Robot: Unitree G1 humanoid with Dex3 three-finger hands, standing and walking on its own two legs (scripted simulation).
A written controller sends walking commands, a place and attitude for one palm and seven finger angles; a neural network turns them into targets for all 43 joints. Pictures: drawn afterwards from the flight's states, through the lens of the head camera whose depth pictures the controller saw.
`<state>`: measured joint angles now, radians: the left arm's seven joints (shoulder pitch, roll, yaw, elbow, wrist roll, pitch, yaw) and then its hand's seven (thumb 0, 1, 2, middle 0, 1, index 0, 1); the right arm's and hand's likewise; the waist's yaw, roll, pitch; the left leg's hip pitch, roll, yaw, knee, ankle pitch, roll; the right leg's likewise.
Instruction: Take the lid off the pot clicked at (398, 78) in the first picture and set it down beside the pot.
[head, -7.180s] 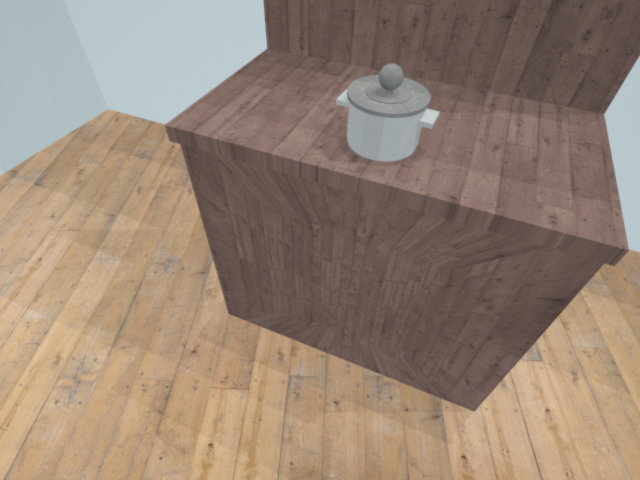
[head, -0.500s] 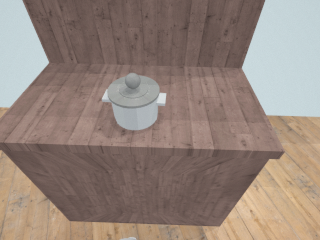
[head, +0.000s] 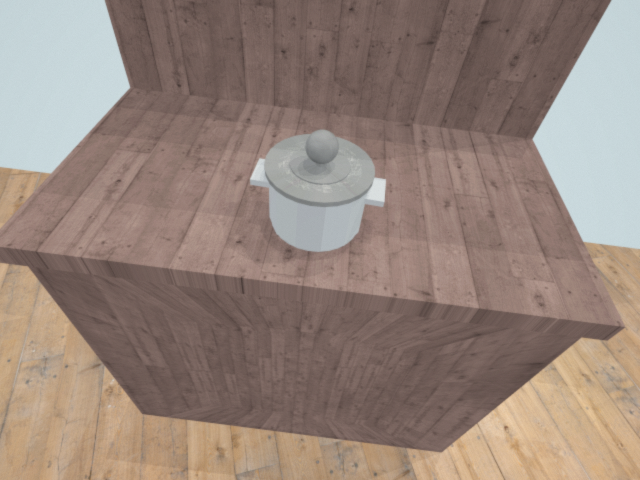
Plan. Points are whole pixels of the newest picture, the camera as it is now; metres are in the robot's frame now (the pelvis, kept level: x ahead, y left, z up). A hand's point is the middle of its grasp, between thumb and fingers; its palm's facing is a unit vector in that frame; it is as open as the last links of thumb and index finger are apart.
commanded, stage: come to a stop and stand still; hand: left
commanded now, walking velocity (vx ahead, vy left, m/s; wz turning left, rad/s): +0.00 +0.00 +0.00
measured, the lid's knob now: (322, 146) +0.50 +0.06 +0.17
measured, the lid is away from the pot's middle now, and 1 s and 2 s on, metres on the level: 0.00 0.00 0.00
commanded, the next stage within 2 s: look again from close up in 0.42 s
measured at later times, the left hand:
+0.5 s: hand out of the picture -0.01 +0.18 -0.17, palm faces +0.06 -0.98 -0.17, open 7.4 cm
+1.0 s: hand out of the picture -0.06 +0.20 -0.17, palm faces +0.02 -0.97 -0.24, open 7.4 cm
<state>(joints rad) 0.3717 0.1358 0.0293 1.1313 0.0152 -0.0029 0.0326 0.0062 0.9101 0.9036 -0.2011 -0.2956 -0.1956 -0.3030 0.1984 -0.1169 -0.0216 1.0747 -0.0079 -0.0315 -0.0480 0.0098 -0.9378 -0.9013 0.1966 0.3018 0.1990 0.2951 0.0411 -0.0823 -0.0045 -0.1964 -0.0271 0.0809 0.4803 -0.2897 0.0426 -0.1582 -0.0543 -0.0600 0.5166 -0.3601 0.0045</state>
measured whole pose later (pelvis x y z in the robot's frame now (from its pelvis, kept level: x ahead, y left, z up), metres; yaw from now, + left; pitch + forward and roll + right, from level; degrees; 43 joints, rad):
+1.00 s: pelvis -0.06 +0.01 +0.00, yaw +0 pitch -3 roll +0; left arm 0.30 0.16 -0.01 1.05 0.01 -0.01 0.04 0.01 0.91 0.90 -0.20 -0.30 -0.20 -0.30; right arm 0.18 -0.20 -0.02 1.06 -0.01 0.02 -0.01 0.01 -0.92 -0.90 0.20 0.30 0.20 0.30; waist 0.00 0.04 0.07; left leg -0.24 -0.02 0.08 0.50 -0.21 0.05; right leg -0.19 -0.05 -0.06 0.51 -0.26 0.02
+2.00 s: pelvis -0.04 +0.00 +0.00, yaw +0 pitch +0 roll +0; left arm 0.34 0.15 0.02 1.07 0.02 0.00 0.02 0.00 0.91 0.90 -0.20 -0.30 -0.20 -0.30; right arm 0.28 -0.13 -0.04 1.11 -0.01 0.00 -0.02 0.01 -0.92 -0.90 0.20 0.30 0.20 0.30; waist 0.00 -0.01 0.04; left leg -0.25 -0.02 0.08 0.46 -0.22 0.05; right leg -0.21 -0.05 -0.06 0.50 -0.29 0.00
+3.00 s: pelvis +0.06 -0.06 -0.03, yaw +1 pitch -2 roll +0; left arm 0.12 0.21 0.04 0.89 0.03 0.04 0.06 0.01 0.91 0.90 -0.21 -0.30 -0.20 -0.30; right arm 0.13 -0.21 -0.07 0.90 0.00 0.02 -0.01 0.00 -0.91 -0.90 0.19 0.30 0.20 0.29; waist -0.01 -0.08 0.16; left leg -0.36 -0.04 0.04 0.75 -0.34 0.02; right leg -0.47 -0.12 0.02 0.69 -0.21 0.07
